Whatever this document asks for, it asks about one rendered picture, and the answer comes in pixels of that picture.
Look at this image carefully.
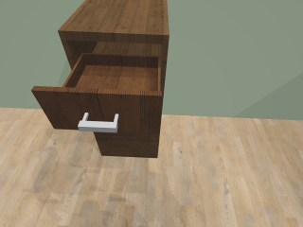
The drawer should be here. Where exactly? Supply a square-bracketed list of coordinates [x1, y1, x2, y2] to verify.
[31, 53, 163, 133]

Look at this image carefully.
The cabinet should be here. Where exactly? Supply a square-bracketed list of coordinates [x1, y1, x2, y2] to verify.
[58, 0, 169, 158]

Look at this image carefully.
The handle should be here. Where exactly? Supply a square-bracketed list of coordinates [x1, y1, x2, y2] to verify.
[78, 113, 119, 133]

